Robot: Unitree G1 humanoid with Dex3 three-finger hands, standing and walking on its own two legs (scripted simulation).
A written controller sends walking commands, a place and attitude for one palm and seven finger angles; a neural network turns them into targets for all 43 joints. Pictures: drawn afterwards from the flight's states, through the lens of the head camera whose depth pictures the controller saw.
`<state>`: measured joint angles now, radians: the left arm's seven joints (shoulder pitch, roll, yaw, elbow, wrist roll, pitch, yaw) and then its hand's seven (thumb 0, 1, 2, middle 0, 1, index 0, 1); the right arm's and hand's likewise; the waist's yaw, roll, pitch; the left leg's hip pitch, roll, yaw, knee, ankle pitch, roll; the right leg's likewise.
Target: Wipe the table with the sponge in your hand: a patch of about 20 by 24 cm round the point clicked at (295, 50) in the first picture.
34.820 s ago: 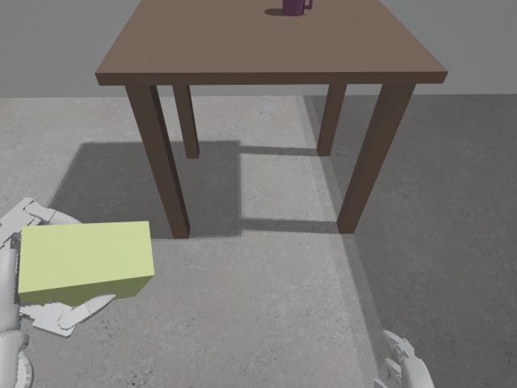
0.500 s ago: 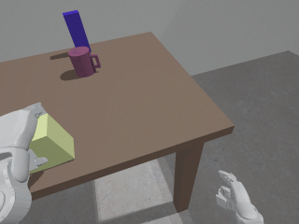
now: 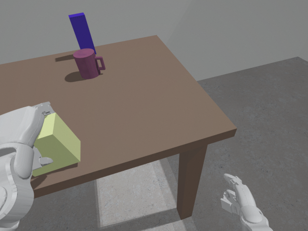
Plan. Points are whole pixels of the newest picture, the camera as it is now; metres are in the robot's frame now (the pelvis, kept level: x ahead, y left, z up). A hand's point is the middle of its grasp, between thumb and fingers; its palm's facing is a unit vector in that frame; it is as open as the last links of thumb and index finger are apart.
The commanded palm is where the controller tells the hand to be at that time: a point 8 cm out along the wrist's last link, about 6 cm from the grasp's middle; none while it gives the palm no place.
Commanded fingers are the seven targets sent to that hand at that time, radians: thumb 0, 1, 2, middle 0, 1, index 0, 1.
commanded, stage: lift the sponge slowly off the table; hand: left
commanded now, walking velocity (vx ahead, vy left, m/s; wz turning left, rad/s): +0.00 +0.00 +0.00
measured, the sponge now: (49, 150) +0.22 +0.31 +0.12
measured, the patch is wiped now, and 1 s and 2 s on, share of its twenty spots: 0.90 0.90 0.90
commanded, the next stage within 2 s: bring the sponge back beside the body in 1.36 s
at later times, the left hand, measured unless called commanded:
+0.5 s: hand (32, 128) +0.22 +0.31 +0.20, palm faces +0.13 -0.01 -0.99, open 10.5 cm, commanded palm +0.18 +0.32 +0.28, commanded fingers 0.00 0.10 1.30 -1.20 -1.60 -1.20 -1.60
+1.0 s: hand (25, 115) +0.23 +0.31 +0.24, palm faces +0.20 +0.01 -0.98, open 10.5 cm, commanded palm +0.18 +0.31 +0.31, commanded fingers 0.00 0.10 1.30 -1.20 -1.60 -1.20 -1.60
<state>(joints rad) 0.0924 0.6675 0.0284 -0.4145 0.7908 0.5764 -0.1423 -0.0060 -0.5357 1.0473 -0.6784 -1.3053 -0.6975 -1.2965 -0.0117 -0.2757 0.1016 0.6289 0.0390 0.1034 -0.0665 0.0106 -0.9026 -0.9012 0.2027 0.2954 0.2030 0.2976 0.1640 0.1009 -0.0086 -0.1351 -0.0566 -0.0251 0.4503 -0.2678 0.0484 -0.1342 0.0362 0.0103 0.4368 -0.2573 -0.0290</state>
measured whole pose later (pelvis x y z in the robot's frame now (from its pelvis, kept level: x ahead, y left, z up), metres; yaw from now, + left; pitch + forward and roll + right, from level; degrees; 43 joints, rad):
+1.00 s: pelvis -0.03 -0.02 +0.00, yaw +1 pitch -4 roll +0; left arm -0.20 0.78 0.05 -0.21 0.76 0.51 -0.25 0.00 -0.54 1.05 -0.69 -1.30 -0.70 -1.29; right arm 0.01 -0.29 0.10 0.65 0.05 0.07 -0.10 0.01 -0.90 -0.90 0.20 0.30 0.20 0.30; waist 0.16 0.12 0.00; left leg -0.17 -0.04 -0.04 0.47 -0.24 0.02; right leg -0.17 0.05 -0.01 0.48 -0.24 -0.05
